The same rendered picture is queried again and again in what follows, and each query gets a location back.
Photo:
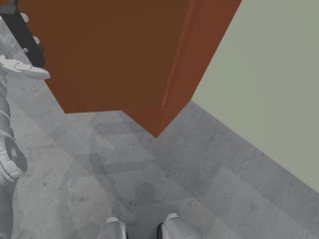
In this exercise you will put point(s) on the left robot upper arm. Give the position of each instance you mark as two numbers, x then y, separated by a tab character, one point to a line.
13	164

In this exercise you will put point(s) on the robot left forearm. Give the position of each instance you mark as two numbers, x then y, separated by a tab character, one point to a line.
5	116

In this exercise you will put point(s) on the handle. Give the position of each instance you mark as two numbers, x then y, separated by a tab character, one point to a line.
16	24

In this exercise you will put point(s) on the right robot thigh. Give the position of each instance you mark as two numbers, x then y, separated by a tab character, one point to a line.
179	228

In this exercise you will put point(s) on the cupboard door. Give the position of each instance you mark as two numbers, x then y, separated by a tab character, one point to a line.
106	55

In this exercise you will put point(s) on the left robot shin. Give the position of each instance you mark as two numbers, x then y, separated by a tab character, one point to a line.
112	219

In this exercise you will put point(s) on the left robot hand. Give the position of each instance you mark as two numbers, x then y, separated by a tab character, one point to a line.
14	68

